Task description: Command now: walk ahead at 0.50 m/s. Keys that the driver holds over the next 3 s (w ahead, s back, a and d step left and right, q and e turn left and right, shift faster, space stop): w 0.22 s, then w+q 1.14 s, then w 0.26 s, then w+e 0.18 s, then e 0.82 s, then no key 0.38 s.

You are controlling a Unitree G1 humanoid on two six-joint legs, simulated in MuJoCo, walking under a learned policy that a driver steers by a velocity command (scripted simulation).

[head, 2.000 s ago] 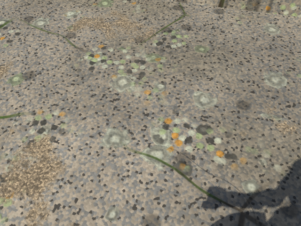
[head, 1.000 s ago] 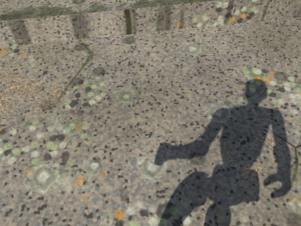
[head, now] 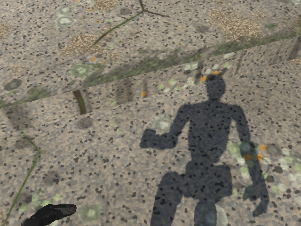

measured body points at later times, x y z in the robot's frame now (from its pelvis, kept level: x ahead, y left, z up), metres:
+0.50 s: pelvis +0.28 +0.02 +0.00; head +0.31 +0.03 +0.45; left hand +0.26 +0.31 -0.13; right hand +0.50 -0.20 -0.09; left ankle +0.42 +0.14 -0.72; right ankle +0.12 -0.11 -0.72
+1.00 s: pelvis +0.57 +0.06 +0.00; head +0.59 +0.06 +0.45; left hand +0.66 +0.37 -0.08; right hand +0.67 -0.22 -0.12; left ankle +0.42 +0.13 -0.72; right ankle +0.71 -0.01 -0.73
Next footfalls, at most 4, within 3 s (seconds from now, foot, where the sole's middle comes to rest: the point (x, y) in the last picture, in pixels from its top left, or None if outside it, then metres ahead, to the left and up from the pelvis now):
0.52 left None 0.45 0.14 -0.76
1.00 right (146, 165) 0.74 0.01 -0.76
1.48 left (84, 152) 0.84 0.31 -0.76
2.12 right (71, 74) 1.21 0.37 -0.57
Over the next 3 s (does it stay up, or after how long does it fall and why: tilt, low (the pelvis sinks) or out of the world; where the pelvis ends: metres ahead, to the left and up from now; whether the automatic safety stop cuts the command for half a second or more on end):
stays up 1.25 0.48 0.20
